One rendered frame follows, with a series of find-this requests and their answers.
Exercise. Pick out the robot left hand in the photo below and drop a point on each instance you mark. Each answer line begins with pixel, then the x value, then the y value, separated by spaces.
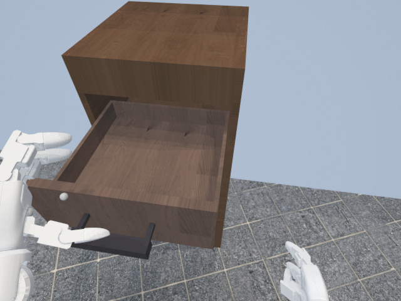
pixel 23 155

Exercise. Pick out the drawer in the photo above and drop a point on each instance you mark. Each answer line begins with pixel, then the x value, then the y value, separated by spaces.
pixel 143 163

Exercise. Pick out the cabinet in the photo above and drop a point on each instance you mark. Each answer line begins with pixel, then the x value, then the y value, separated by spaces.
pixel 185 55

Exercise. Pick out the robot right hand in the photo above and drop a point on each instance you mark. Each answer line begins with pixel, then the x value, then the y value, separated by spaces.
pixel 309 283

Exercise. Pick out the handle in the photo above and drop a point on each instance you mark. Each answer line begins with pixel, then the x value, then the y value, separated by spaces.
pixel 118 244

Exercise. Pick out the left robot forearm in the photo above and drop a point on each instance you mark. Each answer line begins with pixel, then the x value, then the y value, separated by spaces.
pixel 16 279

